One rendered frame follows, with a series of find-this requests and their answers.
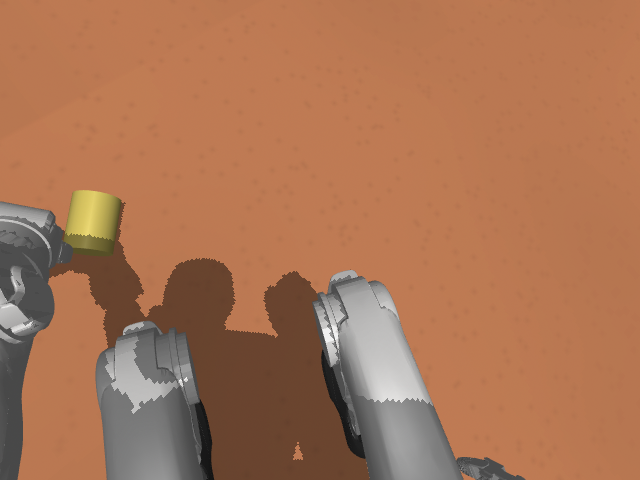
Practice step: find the right robot foot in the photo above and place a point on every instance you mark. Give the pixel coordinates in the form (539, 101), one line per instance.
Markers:
(354, 441)

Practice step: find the right robot hand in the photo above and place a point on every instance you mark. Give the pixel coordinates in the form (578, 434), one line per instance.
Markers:
(486, 469)

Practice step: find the left robot hand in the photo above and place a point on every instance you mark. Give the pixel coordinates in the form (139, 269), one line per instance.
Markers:
(65, 253)

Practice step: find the left robot arm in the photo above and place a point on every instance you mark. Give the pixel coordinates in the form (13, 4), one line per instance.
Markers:
(29, 247)

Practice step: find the left robot foot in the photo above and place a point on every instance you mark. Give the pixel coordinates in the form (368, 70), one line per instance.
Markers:
(206, 442)

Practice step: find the can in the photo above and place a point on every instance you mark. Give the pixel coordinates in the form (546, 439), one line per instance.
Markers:
(92, 223)

